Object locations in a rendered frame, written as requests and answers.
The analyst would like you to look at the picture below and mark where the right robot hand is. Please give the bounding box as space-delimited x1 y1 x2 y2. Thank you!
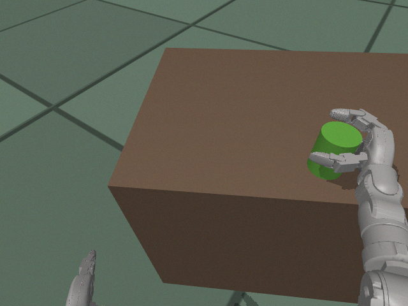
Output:
309 108 395 173

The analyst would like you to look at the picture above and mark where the right robot arm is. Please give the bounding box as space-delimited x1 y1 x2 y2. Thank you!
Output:
354 164 408 306

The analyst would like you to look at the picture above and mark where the left robot hand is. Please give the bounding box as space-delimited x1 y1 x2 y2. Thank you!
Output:
66 250 106 306

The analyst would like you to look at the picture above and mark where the can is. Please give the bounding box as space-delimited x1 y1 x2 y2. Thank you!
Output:
307 121 362 180

